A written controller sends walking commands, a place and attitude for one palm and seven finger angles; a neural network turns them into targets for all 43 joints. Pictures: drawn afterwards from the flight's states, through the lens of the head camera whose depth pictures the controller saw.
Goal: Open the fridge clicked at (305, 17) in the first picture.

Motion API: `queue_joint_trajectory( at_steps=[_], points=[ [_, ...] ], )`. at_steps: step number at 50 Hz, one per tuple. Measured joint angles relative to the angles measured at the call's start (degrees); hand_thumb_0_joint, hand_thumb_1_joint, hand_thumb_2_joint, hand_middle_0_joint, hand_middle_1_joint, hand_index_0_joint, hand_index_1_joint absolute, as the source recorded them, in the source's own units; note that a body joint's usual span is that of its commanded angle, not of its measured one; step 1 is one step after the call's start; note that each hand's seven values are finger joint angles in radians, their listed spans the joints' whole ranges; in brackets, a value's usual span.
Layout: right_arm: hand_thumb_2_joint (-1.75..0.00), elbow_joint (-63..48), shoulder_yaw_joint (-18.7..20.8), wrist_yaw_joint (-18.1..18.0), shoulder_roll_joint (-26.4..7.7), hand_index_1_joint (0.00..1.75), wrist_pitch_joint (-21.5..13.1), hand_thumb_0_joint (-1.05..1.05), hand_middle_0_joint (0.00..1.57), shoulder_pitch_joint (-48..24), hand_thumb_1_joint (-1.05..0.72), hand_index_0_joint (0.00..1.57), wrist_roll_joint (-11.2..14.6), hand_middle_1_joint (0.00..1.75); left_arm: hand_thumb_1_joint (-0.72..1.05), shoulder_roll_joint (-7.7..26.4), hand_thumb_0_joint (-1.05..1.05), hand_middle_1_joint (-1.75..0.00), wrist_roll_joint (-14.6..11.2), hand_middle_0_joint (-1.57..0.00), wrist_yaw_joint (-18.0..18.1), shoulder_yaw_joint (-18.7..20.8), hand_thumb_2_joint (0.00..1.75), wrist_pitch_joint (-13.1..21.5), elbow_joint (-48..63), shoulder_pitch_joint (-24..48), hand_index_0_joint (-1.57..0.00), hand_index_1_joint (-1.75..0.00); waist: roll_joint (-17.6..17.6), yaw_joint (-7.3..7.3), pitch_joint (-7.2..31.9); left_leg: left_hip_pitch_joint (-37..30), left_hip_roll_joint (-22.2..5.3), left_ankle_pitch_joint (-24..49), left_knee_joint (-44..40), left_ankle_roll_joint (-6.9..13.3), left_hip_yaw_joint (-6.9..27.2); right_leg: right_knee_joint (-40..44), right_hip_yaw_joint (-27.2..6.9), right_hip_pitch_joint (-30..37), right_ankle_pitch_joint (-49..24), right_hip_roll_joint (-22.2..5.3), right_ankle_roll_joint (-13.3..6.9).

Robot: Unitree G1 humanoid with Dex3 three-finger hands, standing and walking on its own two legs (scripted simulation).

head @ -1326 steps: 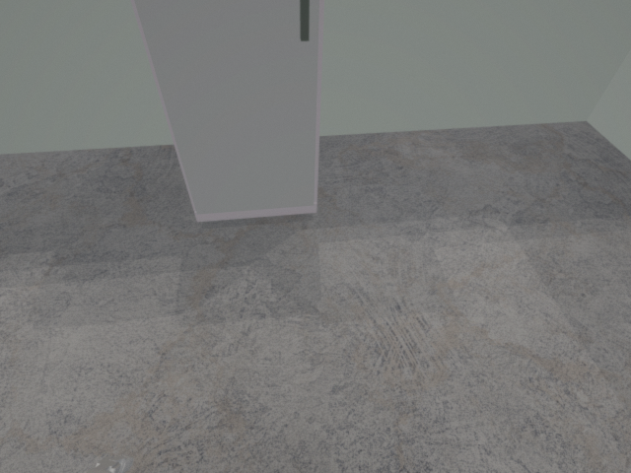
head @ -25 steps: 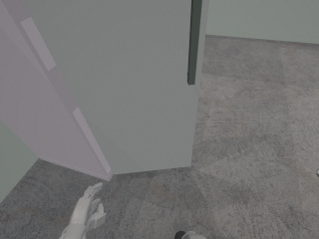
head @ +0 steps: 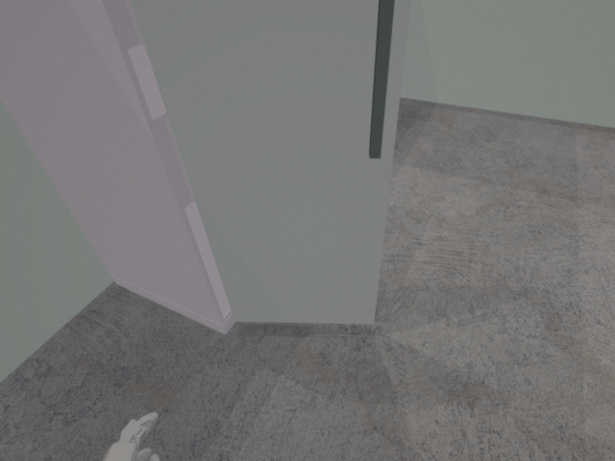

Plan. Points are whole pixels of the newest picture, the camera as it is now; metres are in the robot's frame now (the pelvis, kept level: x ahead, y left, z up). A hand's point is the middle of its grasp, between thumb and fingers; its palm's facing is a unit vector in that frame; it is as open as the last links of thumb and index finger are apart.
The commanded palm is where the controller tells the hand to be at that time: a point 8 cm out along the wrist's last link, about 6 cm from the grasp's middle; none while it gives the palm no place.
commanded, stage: stop stepping back and stand still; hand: right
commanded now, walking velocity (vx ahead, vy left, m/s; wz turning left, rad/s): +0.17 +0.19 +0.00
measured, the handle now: (382, 36) +0.74 -0.08 +0.28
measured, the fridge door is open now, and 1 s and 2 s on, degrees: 66 66 66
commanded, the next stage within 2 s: let the arm hang, fingers relaxed in 0.90 s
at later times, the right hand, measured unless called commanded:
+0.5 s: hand out of the picture +0.20 -0.29 +0.17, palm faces +0.47 +0.77 -0.43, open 7.4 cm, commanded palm +0.12 -0.32 +0.20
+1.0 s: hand out of the picture +0.21 -0.29 +0.17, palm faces +0.41 +0.78 -0.48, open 7.4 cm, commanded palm none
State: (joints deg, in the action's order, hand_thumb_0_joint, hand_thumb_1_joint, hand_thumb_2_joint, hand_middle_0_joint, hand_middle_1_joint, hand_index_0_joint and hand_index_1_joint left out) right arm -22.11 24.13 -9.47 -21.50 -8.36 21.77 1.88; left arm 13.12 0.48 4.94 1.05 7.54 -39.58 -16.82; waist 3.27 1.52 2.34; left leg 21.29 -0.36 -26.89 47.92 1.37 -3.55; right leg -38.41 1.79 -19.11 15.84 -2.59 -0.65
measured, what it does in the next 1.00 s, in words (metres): stands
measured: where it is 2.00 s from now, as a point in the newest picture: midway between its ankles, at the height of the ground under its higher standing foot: outside the picture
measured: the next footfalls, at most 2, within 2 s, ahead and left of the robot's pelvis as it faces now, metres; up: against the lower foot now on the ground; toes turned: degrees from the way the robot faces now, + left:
none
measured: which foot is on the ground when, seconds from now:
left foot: down 0.00-1.00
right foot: down 0.00-1.00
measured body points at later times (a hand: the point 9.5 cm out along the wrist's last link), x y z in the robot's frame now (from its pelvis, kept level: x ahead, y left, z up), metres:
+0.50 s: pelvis +0.00 -0.02 +0.01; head +0.00 -0.03 +0.46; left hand +0.17 +0.21 -0.07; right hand +0.16 -0.33 +0.19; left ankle -0.01 +0.09 -0.72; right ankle +0.04 -0.14 -0.72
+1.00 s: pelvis +0.02 -0.02 +0.02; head +0.04 -0.03 +0.47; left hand +0.20 +0.21 -0.06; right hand +0.18 -0.33 +0.20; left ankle -0.01 +0.09 -0.72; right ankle +0.04 -0.14 -0.72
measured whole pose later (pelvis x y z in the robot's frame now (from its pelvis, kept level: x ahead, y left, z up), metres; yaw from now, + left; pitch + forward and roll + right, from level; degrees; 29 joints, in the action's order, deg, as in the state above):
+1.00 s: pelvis +0.02 -0.02 +0.02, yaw -2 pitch +1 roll +1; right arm -26.2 22.5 -8.0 -24.1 -11.5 32.1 2.5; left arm 12.2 -0.2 4.1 0.3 6.9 -34.6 -11.9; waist 0.2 0.2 -0.4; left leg 10.6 0.7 -16.9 26.5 0.7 -2.2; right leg -28.8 3.9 -16.5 13.2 -2.8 0.2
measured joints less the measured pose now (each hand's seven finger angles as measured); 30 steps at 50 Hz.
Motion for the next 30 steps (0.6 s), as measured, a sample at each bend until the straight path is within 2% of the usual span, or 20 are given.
queue_joint_trajectory(
  at_steps=[2, 3, 5, 7, 8, 9, 11, 13, 15, 18, 19, 21, 24, 27, 30],
  points=[
    [-0.90, -1.2, 0.3, 0.8, -0.9, 0.30, 0.0, 0.01, 0.20, 2.5, -0.89, 0.20, 0.0, 0.30, 0.91, -2.2, 0.02, -0.30, 0.2, -0.20, -1.1, -0.3, 0.90, 0.5, 0.5, 0.2, -0.20, -0.30, 0.3, 1.61, -0.6, 2.2, 1.3, 0.3, 7.3, -0.2, 1.3, 1.6, 0.1, 0.8, -0.6, 0.5, -0.3],
    [-0.90, -2.6, 0.1, 1.1, -1.4, 0.30, -0.3, 0.01, 0.20, 4.5, -0.89, 0.20, -0.1, 0.30, 0.91, -3.2, 0.02, -0.30, 0.2, -0.20, -1.7, -0.8, 0.90, 0.7, 0.8, -0.2, -0.20, -0.30, 0.2, 2.14, -0.5, 2.2, 1.8, 0.8, 7.4, -0.1, 0.9, 3.3, -0.2, 1.3, -1.3, 0.5, -0.3],
    [-0.90, -5.7, -0.6, 1.6, -2.4, 0.30, -1.1, 0.02, 0.20, 9.1, -0.89, 0.20, -0.1, 0.30, 0.91, -4.6, 0.02, -0.30, 0.4, -0.20, -2.6, -1.8, 0.90, 0.8, 1.4, -1.4, -0.20, -0.30, -0.8, 2.26, 0.0, -0.1, 2.5, 0.7, 1.7, 0.1, -1.0, 6.5, -0.6, 2.2, -2.5, -0.2, 0.0],
    [-0.90, -7.9, -0.7, 1.9, -4.1, 0.30, -1.8, 0.02, 0.21, 12.8, -0.89, 0.21, -0.3, 0.30, 0.91, -5.4, 0.02, -0.30, 0.7, -0.20, -2.8, -2.6, 0.90, 0.2, 2.2, -2.6, -0.20, -0.30, -2.1, 1.66, 0.8, -4.6, 3.3, -0.9, -7.6, 0.9, -3.2, 7.1, -1.0, 1.7, -0.8, -1.1, 0.4],
    [-0.90, -8.6, -0.3, 1.9, -5.3, 0.30, -1.9, 0.01, 0.21, 13.9, -0.89, 0.21, -0.5, 0.30, 0.91, -5.7, 0.01, -0.30, 0.9, -0.20, -2.7, -2.9, 0.90, -0.1, 2.8, -3.1, -0.20, -0.30, -2.2, 1.23, 1.2, -7.2, 3.3, -1.9, -12.5, 1.9, -3.2, 5.3, -0.9, 0.2, 2.1, -0.9, 0.4],
    [-0.90, -9.1, 0.5, 1.9, -6.7, 0.30, -2.0, 0.01, 0.21, 14.0, -0.89, 0.21, -0.6, 0.30, 0.91, -5.9, 0.01, -0.30, 0.9, -0.20, -2.7, -2.9, 0.90, -0.5, 3.4, -3.2, -0.20, -0.30, -1.5, 0.40, 1.5, -8.3, 2.8, -2.0, -16.6, 3.5, -1.4, 1.3, -0.4, -2.4, 5.7, -0.3, 0.3],
    [-0.90, -8.0, 0.9, 1.7, -6.5, 0.31, -2.4, 0.01, 0.21, 11.5, -0.89, 0.21, -0.4, 0.30, 0.90, -4.9, 0.01, -0.30, 0.7, -0.21, -2.5, -2.6, 0.90, -0.9, 2.1, -1.4, -0.20, -0.30, -2.0, -1.94, -0.1, -6.9, 2.1, 10.2, -16.8, 3.9, -1.3, -10.4, -0.7, -7.0, 8.4, 0.1, 0.7],
    [-0.90, -5.3, 0.7, 1.3, -4.7, 0.31, -2.8, 0.01, 0.21, 8.5, -0.89, 0.21, -0.4, 0.30, 0.90, -3.7, 0.01, -0.30, 0.7, -0.21, -2.4, -2.3, 0.90, -1.0, -0.2, -0.1, -0.20, -0.30, -2.5, -3.07, -0.7, -7.0, 1.5, 11.0, -15.5, 2.8, -1.4, -16.0, -0.5, -8.5, 8.6, 0.1, 0.7],
    [-0.90, -2.9, 0.3, 0.8, -2.2, 0.31, -2.4, 0.01, 0.21, 6.6, -0.89, 0.21, -0.2, 0.30, 0.90, -2.6, 0.02, -0.30, 0.6, -0.21, -2.0, -2.0, 0.90, -1.2, -1.1, 0.4, -0.20, -0.30, -2.4, -3.58, -0.3, -7.5, 0.6, 9.4, -15.1, 1.4, -1.1, -13.3, 0.7, -7.1, 7.5, -0.4, 0.5],
    [-0.90, -1.7, -1.1, 0.4, 0.9, 0.30, -1.8, 0.01, 0.21, 4.6, -0.89, 0.21, -0.2, 0.30, 0.91, -0.6, 0.02, -0.30, 0.5, -0.21, -1.0, -1.5, 0.90, -0.2, -0.2, 1.0, -0.20, -0.30, -3.1, -3.13, -0.6, -7.4, -0.2, 7.3, -12.6, 0.2, -1.7, -0.4, 1.4, -0.9, 5.1, -1.1, -0.2],
    [-0.90, -1.8, -1.6, 0.4, 1.4, 0.30, -1.8, 0.01, 0.21, 4.0, -0.89, 0.21, -0.2, 0.30, 0.91, 0.1, 0.02, -0.30, 0.4, -0.21, -0.7, -1.2, 0.90, 0.3, 0.3, 1.5, -0.20, -0.30, -3.5, -2.73, -1.1, -6.9, -0.3, 6.4, -11.0, -0.3, -2.1, 1.9, 1.1, -0.2, 0.2, -1.2, 0.0],
    [-0.90, -1.9, -1.8, 0.5, 1.1, 0.30, -2.1, 0.01, 0.21, 3.5, -0.89, 0.21, -0.2, 0.30, 0.91, -0.2, 0.02, -0.30, 0.1, -0.20, -0.5, -0.7, 0.90, 0.7, 0.5, 3.4, -0.20, -0.30, -2.3, -2.65, -2.7, -6.5, -1.1, 4.7, -8.7, -1.1, -0.7, 0.8, 2.1, 0.0, -1.4, -0.4, 0.3],
    [-0.90, -2.7, -1.2, 1.0, -0.6, 0.30, -2.4, 0.01, 0.21, 4.8, -0.89, 0.21, -0.7, 0.30, 0.91, -1.8, 0.02, -0.30, 0.3, -0.20, -0.8, -0.9, 0.90, 1.5, 2.3, 4.4, -0.20, -0.30, -0.9, -1.54, -3.5, -6.9, -0.5, 4.8, -9.9, -1.3, 1.3, 2.8, 2.4, 0.8, -0.7, 0.6, 0.6],
    [-0.90, -4.6, -0.5, 1.3, -2.1, 0.30, -3.4, 0.01, 0.21, 6.9, -0.89, 0.21, -0.9, 0.30, 0.91, -2.5, 0.01, -0.30, 0.1, -0.20, -1.6, -1.5, 0.90, 2.5, 3.9, 4.4, -0.20, -0.30, -2.2, -1.00, -4.0, -8.4, 0.7, 7.8, -14.5, -0.2, 0.5, 5.2, 1.3, 1.1, -1.8, 0.0, 1.1],
    [-0.90, -6.3, 0.4, 1.3, -3.1, 0.30, -4.6, 0.01, 0.21, 9.6, -0.89, 0.21, -0.2, 0.30, 0.91, -2.7, 0.01, -0.30, -0.2, -0.20, -2.3, -1.8, 0.90, 2.4, 4.4, 4.2, -0.20, -0.30, -3.2, -1.51, -3.4, -8.7, 1.5, 8.6, -17.1, 0.4, 0.5, 6.2, 1.2, 0.8, -2.0, -0.8, 1.5]
  ],
)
